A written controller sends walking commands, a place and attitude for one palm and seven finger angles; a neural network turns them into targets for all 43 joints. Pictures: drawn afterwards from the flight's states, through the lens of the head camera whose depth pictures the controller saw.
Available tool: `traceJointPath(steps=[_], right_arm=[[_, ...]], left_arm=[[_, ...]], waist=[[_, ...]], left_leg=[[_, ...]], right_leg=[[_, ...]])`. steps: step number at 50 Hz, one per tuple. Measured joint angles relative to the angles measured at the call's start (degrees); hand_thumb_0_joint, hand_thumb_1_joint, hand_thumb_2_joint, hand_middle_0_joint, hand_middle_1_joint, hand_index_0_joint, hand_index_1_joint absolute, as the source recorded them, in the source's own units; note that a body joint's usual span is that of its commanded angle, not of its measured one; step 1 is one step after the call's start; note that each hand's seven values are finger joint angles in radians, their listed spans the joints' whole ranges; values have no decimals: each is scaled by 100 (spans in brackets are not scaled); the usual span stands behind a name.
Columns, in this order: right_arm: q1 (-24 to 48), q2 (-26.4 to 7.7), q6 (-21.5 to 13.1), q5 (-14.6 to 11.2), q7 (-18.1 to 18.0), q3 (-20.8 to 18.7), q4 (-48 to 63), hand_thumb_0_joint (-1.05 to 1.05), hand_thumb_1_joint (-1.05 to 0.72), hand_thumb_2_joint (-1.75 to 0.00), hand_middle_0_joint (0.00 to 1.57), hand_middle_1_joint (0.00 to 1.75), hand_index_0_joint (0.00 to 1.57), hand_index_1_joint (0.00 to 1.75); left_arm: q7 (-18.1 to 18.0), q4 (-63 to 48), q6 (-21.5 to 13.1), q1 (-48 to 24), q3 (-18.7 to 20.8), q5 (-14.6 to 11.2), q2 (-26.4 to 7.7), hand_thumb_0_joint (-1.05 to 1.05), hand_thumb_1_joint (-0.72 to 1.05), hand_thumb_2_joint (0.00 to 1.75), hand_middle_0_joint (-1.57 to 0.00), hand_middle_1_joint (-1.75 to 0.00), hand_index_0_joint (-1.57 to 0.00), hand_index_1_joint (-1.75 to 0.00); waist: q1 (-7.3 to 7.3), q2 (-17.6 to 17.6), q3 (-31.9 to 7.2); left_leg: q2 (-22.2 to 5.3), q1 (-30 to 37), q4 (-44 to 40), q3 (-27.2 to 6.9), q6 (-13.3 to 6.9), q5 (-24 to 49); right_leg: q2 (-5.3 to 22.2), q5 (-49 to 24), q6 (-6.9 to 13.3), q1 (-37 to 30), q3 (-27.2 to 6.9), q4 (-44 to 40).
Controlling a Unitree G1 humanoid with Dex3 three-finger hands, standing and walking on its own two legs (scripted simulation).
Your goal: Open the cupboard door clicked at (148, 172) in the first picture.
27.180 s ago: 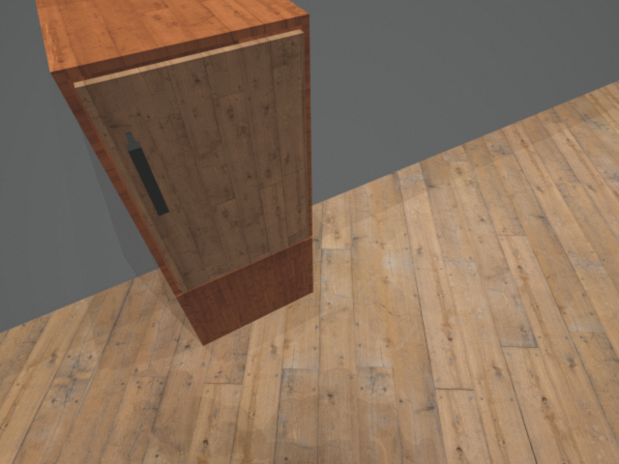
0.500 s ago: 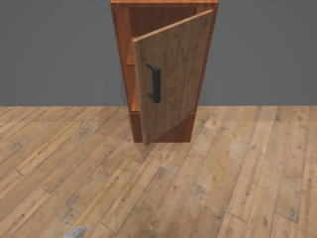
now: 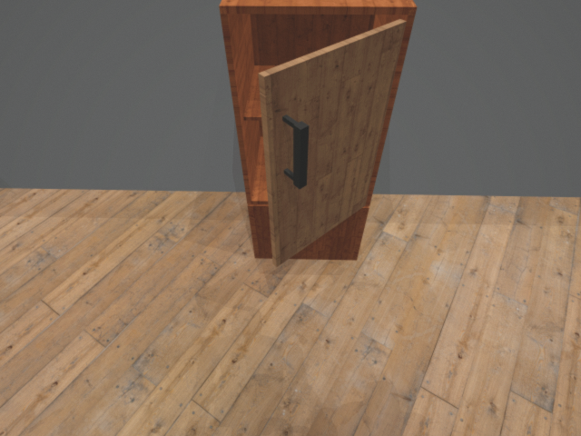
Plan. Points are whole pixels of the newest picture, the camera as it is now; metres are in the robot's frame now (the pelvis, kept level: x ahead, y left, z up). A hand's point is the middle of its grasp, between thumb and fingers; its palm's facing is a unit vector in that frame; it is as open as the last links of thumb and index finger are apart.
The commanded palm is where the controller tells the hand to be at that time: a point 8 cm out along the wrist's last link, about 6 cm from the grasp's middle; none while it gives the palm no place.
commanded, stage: let the arm hang, fingers relaxed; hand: left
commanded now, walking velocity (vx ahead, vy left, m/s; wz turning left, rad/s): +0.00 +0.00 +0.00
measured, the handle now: (294, 152) +0.64 +0.03 +0.01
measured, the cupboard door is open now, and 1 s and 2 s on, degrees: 42 42 42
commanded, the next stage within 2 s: look to check the result in 0.36 s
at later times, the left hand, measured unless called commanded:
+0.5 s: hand out of the picture -0.02 +0.16 -0.18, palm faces +0.06 -0.98 -0.17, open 7.4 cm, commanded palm none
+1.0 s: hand out of the picture +0.00 +0.15 -0.18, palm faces +0.06 -0.99 -0.16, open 7.4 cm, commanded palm none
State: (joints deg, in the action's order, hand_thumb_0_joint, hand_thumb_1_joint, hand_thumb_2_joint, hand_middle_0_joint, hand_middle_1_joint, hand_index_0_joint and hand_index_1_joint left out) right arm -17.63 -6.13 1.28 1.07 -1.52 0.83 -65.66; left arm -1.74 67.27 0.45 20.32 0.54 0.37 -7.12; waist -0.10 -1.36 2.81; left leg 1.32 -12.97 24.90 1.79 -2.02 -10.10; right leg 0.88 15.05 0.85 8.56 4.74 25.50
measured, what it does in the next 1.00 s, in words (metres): stands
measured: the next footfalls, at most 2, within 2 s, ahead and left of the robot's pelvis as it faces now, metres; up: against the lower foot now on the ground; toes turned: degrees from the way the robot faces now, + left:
left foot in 1.90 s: +0.11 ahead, +0.13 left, +0.00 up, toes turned -23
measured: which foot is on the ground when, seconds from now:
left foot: down 0.00-1.00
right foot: down 0.00-1.00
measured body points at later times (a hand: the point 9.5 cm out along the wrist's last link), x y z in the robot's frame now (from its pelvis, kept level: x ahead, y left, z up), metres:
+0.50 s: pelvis +0.01 +0.00 +0.00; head +0.02 +0.00 +0.45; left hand -0.02 +0.21 -0.16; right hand -0.02 -0.21 -0.16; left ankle +0.04 +0.10 -0.74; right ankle -0.01 -0.11 -0.74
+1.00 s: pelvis +0.02 +0.00 +0.00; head +0.04 +0.00 +0.45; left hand +0.00 +0.21 -0.16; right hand +0.01 -0.21 -0.16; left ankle +0.04 +0.10 -0.74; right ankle -0.01 -0.11 -0.74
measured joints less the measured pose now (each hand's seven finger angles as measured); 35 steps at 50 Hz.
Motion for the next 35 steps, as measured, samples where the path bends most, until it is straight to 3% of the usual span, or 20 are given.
traceJointPath(steps=[10, 35], right_arm=[[3, 6, -56, 15, -24, -39, 8, 1, -91, -89, 20, 30, 20, 30], [134, -70, -85, -8, -41, -29, -21, 0, -90, -89, 20, 30, 20, 30]], left_arm=[[-7, -174, -71, -253, 5, 19, 199, 0, 91, 90, -20, -30, -20, -29], [-17, -86, -71, -197, 15, 0, 29, 0, 91, 90, -20, -30, -20, -29]], waist=[[-17, 103, -155], [-6, 108, 11]], left_leg=[[33, 22, -10, 15, -17, -13], [35, 132, -78, -13, -7, -79]], right_leg=[[36, 39, -20, 4, -15, 47], [26, 64, -27, -157, 7, -117]])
